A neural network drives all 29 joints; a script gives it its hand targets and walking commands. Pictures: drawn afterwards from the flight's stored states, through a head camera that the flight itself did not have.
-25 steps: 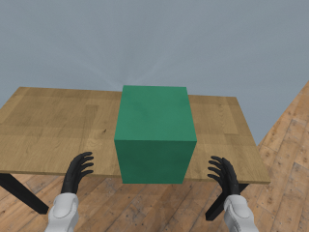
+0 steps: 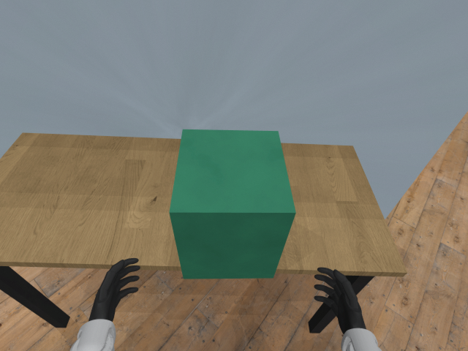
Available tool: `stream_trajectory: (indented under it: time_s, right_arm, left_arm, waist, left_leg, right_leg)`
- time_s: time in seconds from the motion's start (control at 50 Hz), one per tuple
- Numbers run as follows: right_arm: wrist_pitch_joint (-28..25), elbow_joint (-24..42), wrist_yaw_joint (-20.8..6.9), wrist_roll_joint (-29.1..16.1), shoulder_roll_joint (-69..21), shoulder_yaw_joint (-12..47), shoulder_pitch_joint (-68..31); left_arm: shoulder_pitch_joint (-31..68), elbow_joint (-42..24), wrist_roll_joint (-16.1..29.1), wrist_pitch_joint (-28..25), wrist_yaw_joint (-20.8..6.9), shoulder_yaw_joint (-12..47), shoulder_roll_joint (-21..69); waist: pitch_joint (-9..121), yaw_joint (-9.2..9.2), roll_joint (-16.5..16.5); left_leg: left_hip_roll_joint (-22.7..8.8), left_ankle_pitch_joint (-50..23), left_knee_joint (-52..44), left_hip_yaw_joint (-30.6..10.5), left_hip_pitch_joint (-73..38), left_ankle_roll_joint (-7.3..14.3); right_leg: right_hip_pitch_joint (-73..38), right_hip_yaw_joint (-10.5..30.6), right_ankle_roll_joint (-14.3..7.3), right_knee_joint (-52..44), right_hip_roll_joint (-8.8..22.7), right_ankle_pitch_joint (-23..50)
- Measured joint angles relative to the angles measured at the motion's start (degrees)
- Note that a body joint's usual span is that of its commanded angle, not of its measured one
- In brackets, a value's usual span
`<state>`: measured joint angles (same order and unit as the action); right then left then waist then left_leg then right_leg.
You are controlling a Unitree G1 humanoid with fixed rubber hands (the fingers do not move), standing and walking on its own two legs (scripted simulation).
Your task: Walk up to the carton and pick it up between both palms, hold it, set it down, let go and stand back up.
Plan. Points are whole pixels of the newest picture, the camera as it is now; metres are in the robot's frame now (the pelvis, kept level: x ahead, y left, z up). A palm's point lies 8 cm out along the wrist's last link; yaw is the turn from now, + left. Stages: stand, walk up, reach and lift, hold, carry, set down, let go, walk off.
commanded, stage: set down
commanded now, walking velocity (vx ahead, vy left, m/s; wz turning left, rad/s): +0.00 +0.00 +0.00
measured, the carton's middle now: (229, 206) +0.40 +0.02 -0.01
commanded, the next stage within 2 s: let go in 0.94 s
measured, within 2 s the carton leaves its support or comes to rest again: neither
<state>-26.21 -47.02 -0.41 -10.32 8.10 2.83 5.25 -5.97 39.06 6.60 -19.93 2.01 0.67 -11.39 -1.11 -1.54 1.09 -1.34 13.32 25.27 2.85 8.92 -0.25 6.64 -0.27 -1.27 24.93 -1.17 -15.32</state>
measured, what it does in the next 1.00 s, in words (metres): stands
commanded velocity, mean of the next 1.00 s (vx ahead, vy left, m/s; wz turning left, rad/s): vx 0.00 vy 0.00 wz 0.00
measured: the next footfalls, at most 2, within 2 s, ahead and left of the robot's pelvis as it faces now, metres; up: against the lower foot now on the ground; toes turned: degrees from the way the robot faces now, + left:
none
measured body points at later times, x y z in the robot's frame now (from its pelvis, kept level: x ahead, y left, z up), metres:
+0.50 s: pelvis +0.01 +0.00 +0.00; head +0.00 +0.00 +0.45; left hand +0.19 +0.23 -0.06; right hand +0.19 -0.20 -0.07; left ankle +0.01 +0.12 -0.74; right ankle -0.02 -0.11 -0.74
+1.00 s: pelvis +0.00 +0.00 +0.00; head +0.01 +0.00 +0.45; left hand +0.17 +0.23 -0.08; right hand +0.16 -0.22 -0.09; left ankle +0.01 +0.12 -0.74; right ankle -0.02 -0.11 -0.74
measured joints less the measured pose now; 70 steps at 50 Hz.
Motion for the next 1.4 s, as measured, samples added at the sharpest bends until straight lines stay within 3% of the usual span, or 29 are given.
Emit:
stream_trajectory:
  time_s: [0.44, 0.88, 1.4]
  right_arm:
    - [7.3, 3.9, 0.7, 5.2, 0.5, -1.0, 4.8]
    - [15.0, 3.9, 0.4, 10.8, 1.2, -3.2, 4.5]
    - [15.6, 4.9, -1.3, 11.3, 2.8, -4.7, 4.7]
  left_arm:
    - [-5.7, -6.1, -4.3, 12.6, -1.7, -1.3, 0.0]
    - [-5.0, -7.1, -6.6, 25.1, -2.5, -1.7, -0.4]
    - [-3.9, -8.5, -6.9, 27.2, -1.2, -0.7, 0.1]
  waist:
    - [-0.9, -0.49, -0.7]
    - [-2.3, 0.55, -1.0]
    - [-2.8, 0.88, -0.6]
  left_leg:
    - [0.0, -0.6, -3.9, 0.5, -4.7, -0.1]
    - [-0.3, -1.9, -5.2, 0.6, -4.4, -0.3]
    - [-0.2, -1.4, -3.2, 1.0, -3.1, 0.0]
  right_leg:
    - [-4.7, 0.7, 0.1, -4.5, -0.2, 1.2]
    - [-3.9, 0.7, -0.2, -5.1, -0.4, 2.2]
    - [-2.3, 0.9, 0.1, -2.8, -0.1, 1.8]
